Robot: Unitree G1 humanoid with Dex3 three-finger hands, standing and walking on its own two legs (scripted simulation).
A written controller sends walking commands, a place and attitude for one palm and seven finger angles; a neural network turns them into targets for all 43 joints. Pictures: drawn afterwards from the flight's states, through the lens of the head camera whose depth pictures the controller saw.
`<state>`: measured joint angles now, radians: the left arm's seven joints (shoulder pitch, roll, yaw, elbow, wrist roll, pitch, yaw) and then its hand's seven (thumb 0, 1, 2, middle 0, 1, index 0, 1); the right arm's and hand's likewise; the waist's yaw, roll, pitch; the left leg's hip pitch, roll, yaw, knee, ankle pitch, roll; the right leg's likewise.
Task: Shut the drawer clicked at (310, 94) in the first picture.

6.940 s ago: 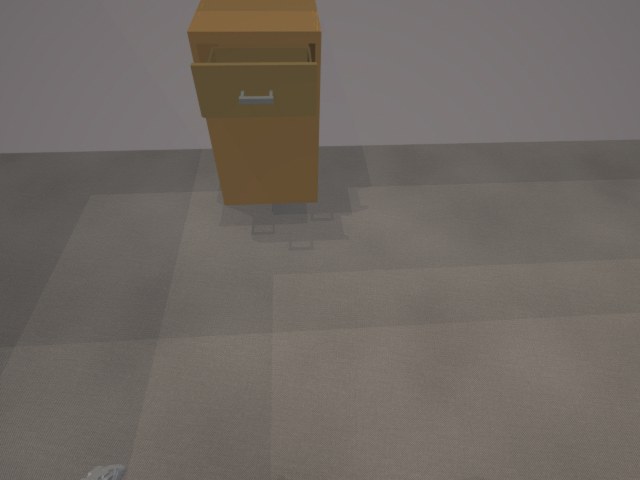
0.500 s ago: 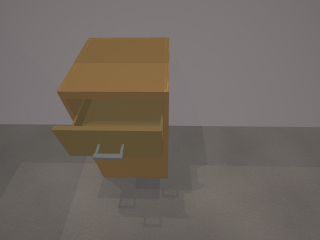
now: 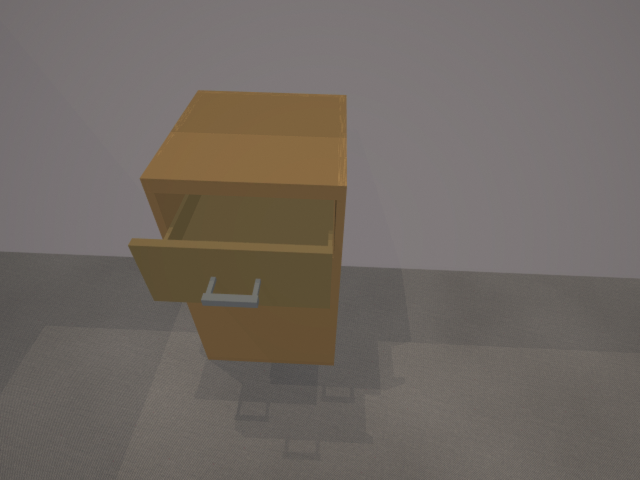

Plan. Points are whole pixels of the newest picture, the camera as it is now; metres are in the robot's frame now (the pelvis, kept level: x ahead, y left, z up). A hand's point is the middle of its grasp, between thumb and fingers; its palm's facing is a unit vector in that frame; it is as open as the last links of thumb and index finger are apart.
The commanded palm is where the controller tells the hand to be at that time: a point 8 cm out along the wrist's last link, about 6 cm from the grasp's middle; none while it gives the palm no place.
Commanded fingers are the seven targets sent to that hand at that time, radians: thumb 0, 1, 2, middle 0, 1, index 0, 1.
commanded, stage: come to a stop and stand still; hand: left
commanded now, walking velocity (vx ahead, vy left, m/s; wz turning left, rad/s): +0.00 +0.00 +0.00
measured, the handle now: (232, 292) +0.49 +0.21 -0.13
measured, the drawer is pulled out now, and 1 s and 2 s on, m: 0.16 0.16 0.16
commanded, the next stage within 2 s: look again from close up in 0.30 s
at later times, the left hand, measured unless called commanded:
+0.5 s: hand out of the picture -0.03 +0.17 -0.17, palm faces +0.05 -0.99 -0.16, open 7.4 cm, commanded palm none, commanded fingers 0.00 0.90 0.90 -0.20 -0.30 -0.20 -0.30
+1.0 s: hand out of the picture +0.02 +0.16 -0.17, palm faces +0.03 -0.98 -0.17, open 7.4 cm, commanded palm +0.14 +0.21 -0.07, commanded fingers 0.00 0.90 0.90 -0.22 -0.32 -0.22 -0.32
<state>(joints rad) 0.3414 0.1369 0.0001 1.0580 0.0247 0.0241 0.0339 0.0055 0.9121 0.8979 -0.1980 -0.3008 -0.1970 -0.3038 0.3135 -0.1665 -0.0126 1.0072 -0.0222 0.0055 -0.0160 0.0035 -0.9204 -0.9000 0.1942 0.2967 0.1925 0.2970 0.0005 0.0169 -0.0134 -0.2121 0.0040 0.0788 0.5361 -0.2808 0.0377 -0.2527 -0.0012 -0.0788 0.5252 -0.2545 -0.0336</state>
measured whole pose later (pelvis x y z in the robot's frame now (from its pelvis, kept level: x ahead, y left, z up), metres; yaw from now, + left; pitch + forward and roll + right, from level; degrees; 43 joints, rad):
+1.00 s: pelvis +0.05 +0.01 +0.01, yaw +0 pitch -1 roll +0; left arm 0.34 0.11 -0.02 1.12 0.01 -0.02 0.05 0.01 0.92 0.90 -0.20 -0.30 -0.19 -0.30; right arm 0.31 -0.13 0.02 1.14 -0.01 -0.03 -0.03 0.00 -0.92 -0.90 0.20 0.30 0.20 0.30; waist 0.00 0.01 0.01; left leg -0.12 -0.03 0.08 0.41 -0.28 0.05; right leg -0.19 0.00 -0.02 0.45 -0.25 -0.01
